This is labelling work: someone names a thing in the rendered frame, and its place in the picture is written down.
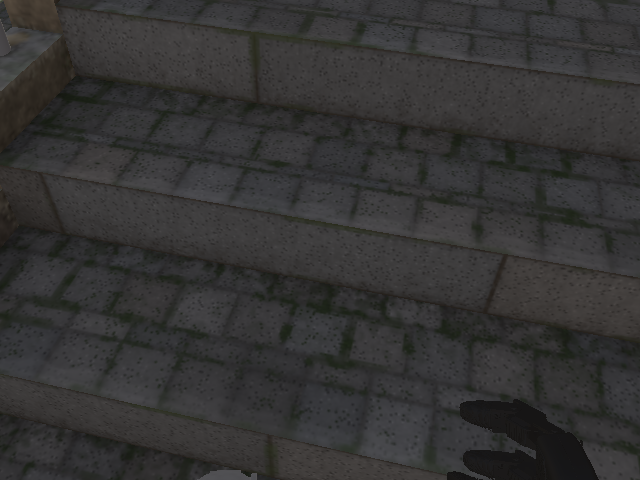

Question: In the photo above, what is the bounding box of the robot right hand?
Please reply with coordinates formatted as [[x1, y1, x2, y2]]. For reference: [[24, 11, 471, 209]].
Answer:
[[447, 399, 599, 480]]

